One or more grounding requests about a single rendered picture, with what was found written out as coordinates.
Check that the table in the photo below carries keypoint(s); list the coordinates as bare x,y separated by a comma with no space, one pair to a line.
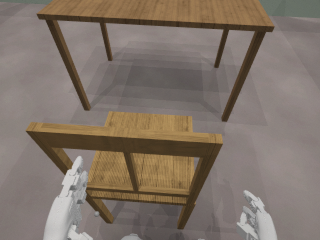
239,15

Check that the left robot hand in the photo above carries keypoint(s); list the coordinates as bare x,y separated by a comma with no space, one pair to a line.
66,206

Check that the right robot hand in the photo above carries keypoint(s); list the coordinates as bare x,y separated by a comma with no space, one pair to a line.
261,226

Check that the chair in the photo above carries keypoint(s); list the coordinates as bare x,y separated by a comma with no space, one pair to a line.
140,157

